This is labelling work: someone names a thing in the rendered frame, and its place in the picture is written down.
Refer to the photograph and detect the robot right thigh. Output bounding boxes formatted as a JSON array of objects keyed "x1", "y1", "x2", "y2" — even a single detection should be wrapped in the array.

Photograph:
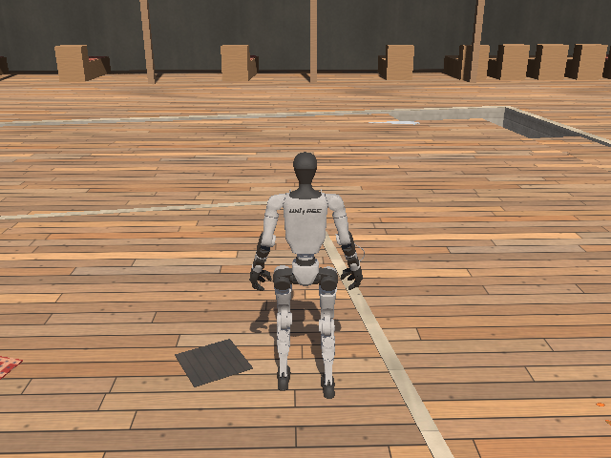
[{"x1": 319, "y1": 266, "x2": 338, "y2": 336}]

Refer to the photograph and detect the robot right shin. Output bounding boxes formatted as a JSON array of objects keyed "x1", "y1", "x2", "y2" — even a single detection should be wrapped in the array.
[{"x1": 321, "y1": 319, "x2": 335, "y2": 385}]

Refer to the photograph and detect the right robot hand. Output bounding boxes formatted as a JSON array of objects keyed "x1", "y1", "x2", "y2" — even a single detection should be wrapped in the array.
[{"x1": 341, "y1": 266, "x2": 363, "y2": 290}]

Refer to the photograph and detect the robot left upper arm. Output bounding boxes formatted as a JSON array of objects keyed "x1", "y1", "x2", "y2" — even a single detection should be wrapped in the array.
[{"x1": 261, "y1": 194, "x2": 285, "y2": 247}]

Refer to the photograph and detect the robot right upper arm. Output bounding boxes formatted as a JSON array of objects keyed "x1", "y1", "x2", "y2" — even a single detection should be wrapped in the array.
[{"x1": 326, "y1": 194, "x2": 351, "y2": 245}]

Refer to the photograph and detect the left robot hand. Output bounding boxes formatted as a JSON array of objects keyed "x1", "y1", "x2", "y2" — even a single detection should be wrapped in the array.
[{"x1": 249, "y1": 268, "x2": 272, "y2": 291}]

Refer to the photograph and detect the left robot forearm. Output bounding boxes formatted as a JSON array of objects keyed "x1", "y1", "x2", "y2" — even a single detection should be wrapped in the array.
[{"x1": 252, "y1": 233, "x2": 270, "y2": 273}]

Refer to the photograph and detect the right robot forearm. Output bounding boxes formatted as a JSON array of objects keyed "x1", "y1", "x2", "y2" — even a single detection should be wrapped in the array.
[{"x1": 341, "y1": 231, "x2": 360, "y2": 271}]

